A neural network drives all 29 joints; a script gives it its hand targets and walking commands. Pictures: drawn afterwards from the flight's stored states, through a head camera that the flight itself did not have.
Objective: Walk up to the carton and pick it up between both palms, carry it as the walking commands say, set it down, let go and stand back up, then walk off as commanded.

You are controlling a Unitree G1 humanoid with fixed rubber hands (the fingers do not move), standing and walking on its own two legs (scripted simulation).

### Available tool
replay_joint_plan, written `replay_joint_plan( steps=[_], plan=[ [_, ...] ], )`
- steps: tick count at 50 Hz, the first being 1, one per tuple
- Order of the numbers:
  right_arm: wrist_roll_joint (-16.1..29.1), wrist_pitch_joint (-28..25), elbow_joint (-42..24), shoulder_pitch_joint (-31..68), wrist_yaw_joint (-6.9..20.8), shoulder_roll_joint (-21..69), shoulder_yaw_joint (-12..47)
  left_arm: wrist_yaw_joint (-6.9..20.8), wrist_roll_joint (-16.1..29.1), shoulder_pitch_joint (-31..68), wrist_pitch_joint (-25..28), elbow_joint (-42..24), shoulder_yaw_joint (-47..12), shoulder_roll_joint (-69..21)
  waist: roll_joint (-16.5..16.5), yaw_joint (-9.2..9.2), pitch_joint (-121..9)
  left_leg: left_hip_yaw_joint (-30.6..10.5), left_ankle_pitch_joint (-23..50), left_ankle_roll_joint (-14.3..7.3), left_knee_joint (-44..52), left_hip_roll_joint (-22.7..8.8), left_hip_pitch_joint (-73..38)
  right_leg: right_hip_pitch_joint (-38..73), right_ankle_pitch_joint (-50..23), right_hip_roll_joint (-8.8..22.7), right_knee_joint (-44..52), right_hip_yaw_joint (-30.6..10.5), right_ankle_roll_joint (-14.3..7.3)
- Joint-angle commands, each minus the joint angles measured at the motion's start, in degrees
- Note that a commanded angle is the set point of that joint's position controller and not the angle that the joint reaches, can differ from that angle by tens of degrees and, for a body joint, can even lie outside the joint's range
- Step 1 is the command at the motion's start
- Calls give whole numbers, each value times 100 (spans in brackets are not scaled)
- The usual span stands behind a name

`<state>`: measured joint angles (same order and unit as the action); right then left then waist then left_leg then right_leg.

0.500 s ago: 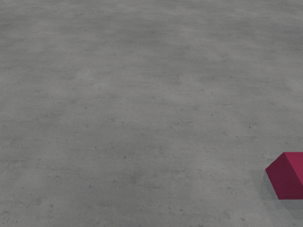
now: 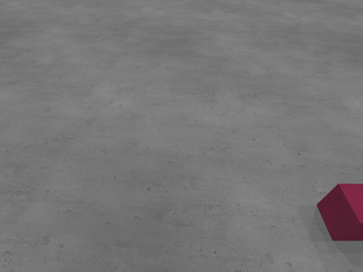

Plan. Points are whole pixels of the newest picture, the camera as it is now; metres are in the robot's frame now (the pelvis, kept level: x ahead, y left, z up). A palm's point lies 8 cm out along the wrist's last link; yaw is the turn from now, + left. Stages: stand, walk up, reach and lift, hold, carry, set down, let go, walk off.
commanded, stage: walk off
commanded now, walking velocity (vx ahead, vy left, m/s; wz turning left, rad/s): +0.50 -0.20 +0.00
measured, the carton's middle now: (353, 212) +0.59 -0.91 -0.66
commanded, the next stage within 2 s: stand in 0.38 s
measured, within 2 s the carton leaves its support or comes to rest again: neither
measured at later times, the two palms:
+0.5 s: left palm out of the picture +0.07 +0.10 -0.14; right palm out of the picture +0.17 -0.40 -0.14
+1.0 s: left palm (171, 238) +0.26 +0.05 -0.17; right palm (333, 244) +0.26 -0.40 -0.16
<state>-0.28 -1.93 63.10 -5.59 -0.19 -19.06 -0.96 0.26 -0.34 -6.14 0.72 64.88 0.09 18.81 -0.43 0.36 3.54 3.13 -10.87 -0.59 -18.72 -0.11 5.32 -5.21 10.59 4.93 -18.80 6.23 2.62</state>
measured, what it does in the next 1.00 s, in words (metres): walks ahead: right foot, then left foot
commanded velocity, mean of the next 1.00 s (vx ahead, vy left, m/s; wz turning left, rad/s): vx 0.18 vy -0.07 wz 0.00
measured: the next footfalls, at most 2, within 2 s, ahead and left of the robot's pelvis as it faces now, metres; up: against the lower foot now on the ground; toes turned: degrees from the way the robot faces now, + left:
right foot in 0.30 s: +0.12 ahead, -0.22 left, +0.00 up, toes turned -8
left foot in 0.76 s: +0.29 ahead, -0.05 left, +0.00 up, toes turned +10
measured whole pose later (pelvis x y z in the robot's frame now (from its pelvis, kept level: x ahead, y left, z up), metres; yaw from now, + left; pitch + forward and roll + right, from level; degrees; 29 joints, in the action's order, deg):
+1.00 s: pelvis +0.24 -0.17 -0.02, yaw +0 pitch -3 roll +1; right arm 0.1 -0.7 64.3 -10.7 -2.1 -8.4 -0.9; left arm -1.8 -0.9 -11.7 0.6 64.7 0.0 9.7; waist -2.6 -0.9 6.3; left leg 9.6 -15.5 -0.1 -29.8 -2.9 10.5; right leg -8.3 17.2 3.6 -31.5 4.2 1.0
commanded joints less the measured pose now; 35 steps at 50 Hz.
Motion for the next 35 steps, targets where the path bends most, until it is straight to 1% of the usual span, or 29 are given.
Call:
replay_joint_plan(
  steps=[1,2,3,5,6,8,10,11,12,13,14,15,16,17,18,19,20,21,22,23,24,25,26,27,29,30,31,33,35],
  plan=[
    [-101,124,-194,-394,64,-679,-30,-13,-47,-468,-181,101,2,323,461,-227,-145,-1304,-1811,-182,961,-1320,-160,-727,896,24,-440,130,47],
    [-128,161,-162,-480,36,-898,-113,-15,-81,-275,-202,-22,56,484,627,-328,56,-1549,-2298,-355,1105,-1563,-114,-1062,1033,-7,-840,189,13],
    [-173,179,-124,-576,32,-1101,-176,14,-112,-111,-207,-119,97,627,614,-421,258,-1966,-2457,-609,1206,-1873,-110,-1481,1192,39,-1315,47,-26],
    [-188,154,-13,-994,-10,-1347,-321,57,-161,245,-184,-363,109,639,818,-603,525,-2483,-2363,-1038,1485,-2449,-130,-2302,1663,223,-2494,-347,-59],
    [-169,116,48,-1147,-7,-1261,-363,81,-164,444,-168,-492,133,555,858,-658,625,-2510,-2268,-1121,1478,-2554,-136,-2654,1596,354,-2722,-518,-64],
    [-182,35,-61,-842,6,-1271,-430,132,-83,260,-120,-544,180,569,999,-417,715,-2371,-2090,-1049,1404,-2511,-38,-2728,1607,499,-2600,-659,-106],
    [-135,-29,-252,-462,55,-1066,-435,211,6,-170,-57,-473,180,459,991,-145,388,-1661,-1710,-759,1239,-2151,71,-2038,1596,476,-1958,-548,-168],
    [-129,-37,-239,-418,66,-885,-403,247,4,-190,-50,-457,168,367,1116,-176,250,-1399,-1520,-680,1062,-1966,66,-1833,1457,373,-1627,-394,-151],
    [-117,-19,-249,-438,80,-743,-377,251,-7,-339,-23,-423,163,331,1048,-153,187,-1051,-1265,-553,891,-1760,443,-1209,1021,241,-1189,-184,-124],
    [-93,-13,-328,-287,86,-742,-408,233,27,-843,-3,-275,193,225,982,114,60,-731,-1440,-387,515,-1523,1090,-241,148,104,-693,47,-129],
    [-109,24,-355,-156,125,-643,-372,220,-2,-1318,17,-48,199,176,505,314,-107,-410,-1666,-252,-161,-1128,1496,532,107,-275,-608,353,-46],
    [-145,17,-403,-225,142,-422,-325,177,-35,-1997,66,126,249,298,-511,624,-288,66,-1937,-154,-1469,-732,2039,1162,662,30,-90,-42,-148],
    [-238,23,-615,156,145,180,-170,90,-121,-2935,108,322,319,801,-2454,1081,-400,566,-2641,59,-3596,-117,2968,1405,2364,1420,1198,-1828,-450],
    [-211,33,-724,87,110,215,-132,27,-136,-2568,132,180,303,1109,-1990,834,-119,-83,-2404,111,-4597,-232,3417,1013,2703,1866,1591,-2940,-913],
    [-212,25,-815,141,117,-106,-163,27,-118,-2036,116,82,377,925,-1177,571,236,-234,-1811,20,-4973,-649,3403,524,2479,1793,1271,-2689,-1151],
    [-229,6,-734,45,183,-110,-162,48,-89,-1667,151,-23,324,584,-643,333,347,-321,-1427,-134,-4924,-892,3337,180,2352,1458,1176,-2405,-981],
    [-206,-23,-746,113,214,-144,-182,34,-39,-1481,202,-84,303,399,-302,207,426,-354,-1348,-161,-4648,-1062,3136,6,1746,1282,1201,-2050,-887],
    [-195,-27,-694,25,240,-99,-187,-26,-67,-1248,262,-181,296,393,-375,51,227,-268,-1097,-142,-4529,-1101,2827,50,775,1200,1105,-1712,-865],
    [-202,-23,-701,-167,257,48,-173,-76,-75,-1369,285,-157,265,291,-557,-19,175,-123,-899,-135,-4484,-1020,2718,135,-377,1260,1030,-1518,-847],
    [-162,8,-597,-423,228,87,-176,-90,-65,-1471,299,-98,200,96,-530,-58,8,-103,-771,-126,-4495,-998,2530,265,-1722,1233,840,-1260,-755],
    [-139,39,-553,-530,195,199,-138,-105,-59,-1577,320,-81,179,45,-520,-63,-66,-54,-743,-52,-4329,-986,2416,329,-2434,1215,743,-1093,-801],
    [-110,55,-588,-398,160,177,-143,-105,-74,-1600,345,-60,118,-149,-360,-111,9,-76,-843,-22,-4212,-965,2476,372,-3146,1246,668,-1075,-949],
    [-107,76,-545,-415,136,306,-119,-131,-49,-1782,356,1,94,-157,-285,-128,58,-55,-702,12,-4075,-922,2461,438,-3945,1233,540,-902,-870],
    [-106,100,-614,-263,138,418,-85,-152,-45,-1775,318,58,96,-94,-358,-143,15,31,-711,70,-3822,-812,2500,638,-4233,1092,449,-748,-901],
    [-81,97,-722,41,65,441,-54,-176,-98,-1796,316,65,94,-17,-240,-84,80,41,-741,91,-3205,-729,2432,692,-4493,1187,333,-727,-1044],
    [-56,102,-714,183,48,504,-33,-205,-103,-1827,276,88,76,-73,-360,-57,89,105,-641,119,-3004,-658,2337,702,-4851,1082,241,-654,-916],
    [-39,110,-799,353,14,473,-32,-195,-81,-1911,266,139,19,-256,-499,-13,102,90,-609,138,-2609,-631,2262,740,-5036,1108,197,-647,-932],
    [37,104,-725,297,-51,670,10,-206,-70,-1900,250,151,3,-286,-568,-13,109,246,-414,104,-2010,-507,1806,574,-5260,980,60,-538,-819],
    [56,59,-622,113,-100,661,15,-230,-22,-1965,216,200,-6,-205,-671,-60,-70,479,-226,85,-1496,-260,1359,835,-6089,846,-324,-427,-651]
  ],
)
